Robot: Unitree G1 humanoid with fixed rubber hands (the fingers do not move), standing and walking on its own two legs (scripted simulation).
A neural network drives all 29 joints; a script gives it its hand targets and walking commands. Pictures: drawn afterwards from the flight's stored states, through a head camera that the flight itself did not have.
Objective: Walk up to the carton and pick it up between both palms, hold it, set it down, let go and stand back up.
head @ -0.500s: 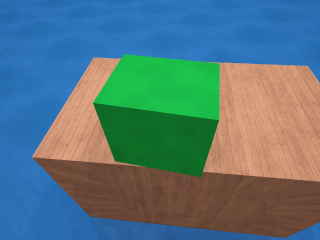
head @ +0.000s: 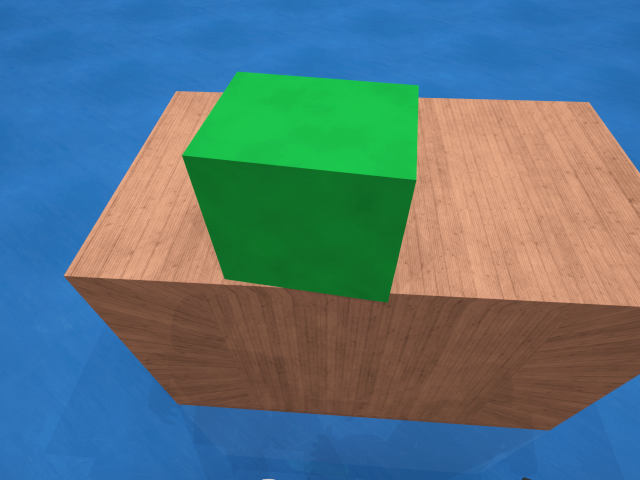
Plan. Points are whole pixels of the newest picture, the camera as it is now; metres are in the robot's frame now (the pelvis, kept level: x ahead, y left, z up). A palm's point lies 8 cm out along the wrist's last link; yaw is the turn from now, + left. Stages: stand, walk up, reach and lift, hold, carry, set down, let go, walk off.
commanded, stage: walk up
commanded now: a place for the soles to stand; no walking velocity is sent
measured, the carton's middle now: (314, 189) +0.53 +0.05 +0.05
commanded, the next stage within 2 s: none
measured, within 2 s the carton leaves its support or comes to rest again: neither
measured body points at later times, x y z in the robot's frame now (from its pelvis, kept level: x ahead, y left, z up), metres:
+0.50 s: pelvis +0.00 +0.01 +0.01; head +0.00 +0.02 +0.46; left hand +0.04 +0.26 -0.13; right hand +0.04 -0.25 -0.12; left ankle +0.01 +0.13 -0.72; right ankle +0.00 -0.10 -0.72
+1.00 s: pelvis +0.07 +0.12 +0.00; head +0.09 +0.10 +0.45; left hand -0.03 +0.38 -0.12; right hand +0.19 -0.15 -0.13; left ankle +0.20 +0.28 -0.69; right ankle +0.00 -0.10 -0.72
